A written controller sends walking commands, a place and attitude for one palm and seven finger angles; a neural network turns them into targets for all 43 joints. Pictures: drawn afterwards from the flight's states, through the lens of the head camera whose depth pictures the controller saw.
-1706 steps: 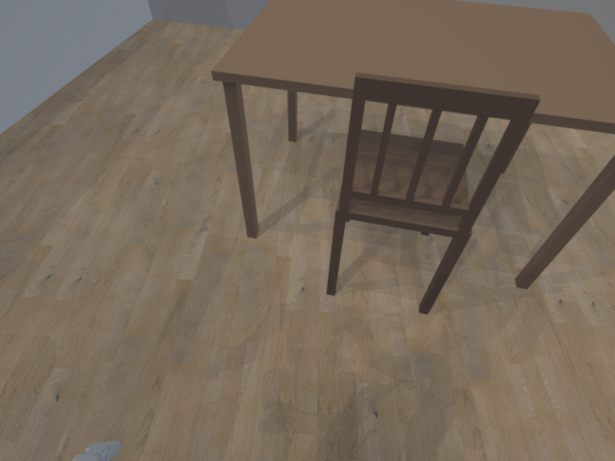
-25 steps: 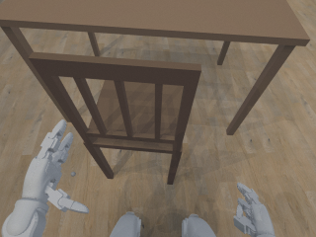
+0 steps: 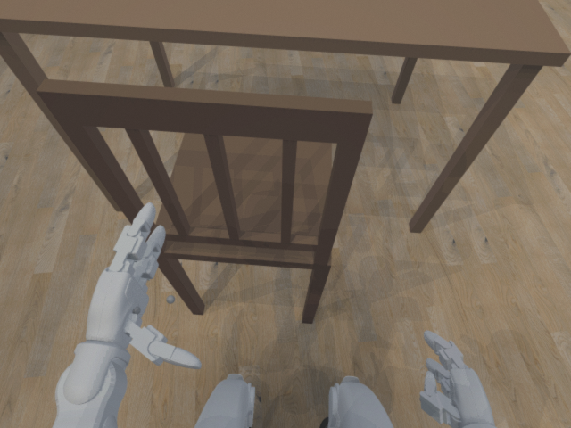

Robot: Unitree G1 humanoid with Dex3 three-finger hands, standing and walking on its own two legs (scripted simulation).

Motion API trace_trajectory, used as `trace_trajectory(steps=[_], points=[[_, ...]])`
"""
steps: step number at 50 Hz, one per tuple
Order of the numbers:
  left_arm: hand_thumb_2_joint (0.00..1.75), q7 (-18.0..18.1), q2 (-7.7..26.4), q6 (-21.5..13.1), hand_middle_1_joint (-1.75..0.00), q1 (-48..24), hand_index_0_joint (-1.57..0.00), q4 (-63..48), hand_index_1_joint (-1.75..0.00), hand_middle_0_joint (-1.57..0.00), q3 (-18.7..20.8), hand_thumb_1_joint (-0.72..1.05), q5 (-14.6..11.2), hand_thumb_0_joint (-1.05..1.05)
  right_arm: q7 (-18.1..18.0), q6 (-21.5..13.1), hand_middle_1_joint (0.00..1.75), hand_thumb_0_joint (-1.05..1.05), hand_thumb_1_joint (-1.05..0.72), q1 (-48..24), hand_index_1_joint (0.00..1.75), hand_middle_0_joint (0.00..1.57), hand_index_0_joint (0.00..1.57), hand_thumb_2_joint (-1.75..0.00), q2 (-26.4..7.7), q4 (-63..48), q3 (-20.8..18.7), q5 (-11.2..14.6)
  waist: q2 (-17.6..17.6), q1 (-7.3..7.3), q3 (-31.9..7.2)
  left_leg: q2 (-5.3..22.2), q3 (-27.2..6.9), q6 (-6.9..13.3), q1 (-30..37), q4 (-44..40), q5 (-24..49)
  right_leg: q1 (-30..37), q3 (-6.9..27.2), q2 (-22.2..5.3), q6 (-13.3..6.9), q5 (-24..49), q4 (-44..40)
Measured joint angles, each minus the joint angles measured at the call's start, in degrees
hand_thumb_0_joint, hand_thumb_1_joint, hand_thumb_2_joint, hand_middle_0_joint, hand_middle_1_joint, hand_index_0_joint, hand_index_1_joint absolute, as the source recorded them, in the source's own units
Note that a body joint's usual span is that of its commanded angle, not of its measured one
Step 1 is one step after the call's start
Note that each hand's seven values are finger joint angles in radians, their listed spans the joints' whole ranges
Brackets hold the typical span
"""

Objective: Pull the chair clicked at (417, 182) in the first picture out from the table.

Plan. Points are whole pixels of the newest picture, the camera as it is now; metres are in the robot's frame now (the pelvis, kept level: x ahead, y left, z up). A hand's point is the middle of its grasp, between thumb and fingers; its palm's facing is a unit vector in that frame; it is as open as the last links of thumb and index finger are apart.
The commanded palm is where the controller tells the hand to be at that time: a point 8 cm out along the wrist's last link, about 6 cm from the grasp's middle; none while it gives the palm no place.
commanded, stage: aim the fingers beside a spindle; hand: left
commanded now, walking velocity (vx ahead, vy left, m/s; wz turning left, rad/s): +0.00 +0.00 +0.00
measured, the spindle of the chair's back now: (226, 193) +0.45 +0.12 +0.02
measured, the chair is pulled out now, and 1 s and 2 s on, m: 0.16 0.16 0.16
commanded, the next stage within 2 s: push the fingers through the gap in 1.48 s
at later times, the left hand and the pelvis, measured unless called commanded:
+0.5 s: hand (205, 297) +0.28 +0.12 +0.03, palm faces -0.06 -1.00 -0.03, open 16.9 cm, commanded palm +0.26 +0.18 +0.03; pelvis +0.00 +0.00 -0.01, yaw +0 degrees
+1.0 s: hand (236, 287) +0.30 +0.09 +0.01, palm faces -0.08 -1.00 -0.04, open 16.9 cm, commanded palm +0.28 +0.15 +0.01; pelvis -0.01 -0.01 -0.02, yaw +0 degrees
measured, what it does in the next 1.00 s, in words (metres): stands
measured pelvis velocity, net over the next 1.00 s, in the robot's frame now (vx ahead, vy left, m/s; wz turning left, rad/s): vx -0.01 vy -0.01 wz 0.00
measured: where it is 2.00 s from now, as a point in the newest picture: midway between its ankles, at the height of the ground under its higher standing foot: outside the picture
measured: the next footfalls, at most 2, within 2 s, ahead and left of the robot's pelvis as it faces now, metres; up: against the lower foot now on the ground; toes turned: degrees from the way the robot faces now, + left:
none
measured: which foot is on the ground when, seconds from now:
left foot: down 0.00-1.00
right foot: down 0.00-1.00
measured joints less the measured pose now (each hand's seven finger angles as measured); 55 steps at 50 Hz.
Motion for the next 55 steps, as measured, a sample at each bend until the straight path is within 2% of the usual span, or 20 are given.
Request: trace_trajectory(steps=[12,30,48,55], points=[[0.31,3.37,-2.01,-0.18,-0.08,-0.70,-0.06,-0.23,-0.08,-0.06,-3.57,-0.50,2.57,-0.01,0.81,1.54,0.30,0.02,-0.91,-0.52,0.30,0.21,0.20,-0.89,0.59,-0.41,-0.20,-0.44,0.06,0.05,-0.69,-0.19,0.42,0.12,-1.63,1.08,-0.59,-1.94,0.49,-0.19,0.12,-0.67,1.46],[0.30,6.43,-3.77,-1.47,-0.08,-4.26,-0.06,2.67,-0.08,-0.06,-6.73,-0.50,5.27,-0.01,1.12,3.10,0.30,0.02,-0.91,-1.73,0.30,0.21,0.20,-0.89,0.62,-0.35,-0.75,-0.64,0.00,0.20,-1.16,-0.25,0.09,-0.46,-4.52,3.28,-1.03,-5.08,0.31,-0.26,-0.52,-1.53,4.30],[0.31,9.45,-5.52,-2.87,-0.08,-10.08,-0.06,8.73,-0.08,-0.06,-8.53,-0.50,7.25,-0.01,1.61,4.71,0.30,0.02,-0.91,-1.43,0.30,0.21,0.20,-0.89,0.60,0.59,-1.15,-0.93,0.06,-0.17,-1.45,-0.28,0.43,-0.89,-6.92,4.58,-1.00,-8.09,0.78,-0.27,-1.00,-1.83,6.49],[0.31,10.17,-5.43,-3.14,-0.08,-10.55,-0.07,9.47,-0.08,-0.06,-7.93,-0.50,7.41,-0.01,1.67,5.56,0.30,0.02,-0.91,-1.32,0.30,0.21,0.20,-0.89,0.67,0.45,-1.22,-0.87,0.15,-0.13,-1.35,-0.25,0.73,-0.96,-6.75,4.36,-0.90,-8.21,1.09,-0.22,-1.08,-1.80,6.59]])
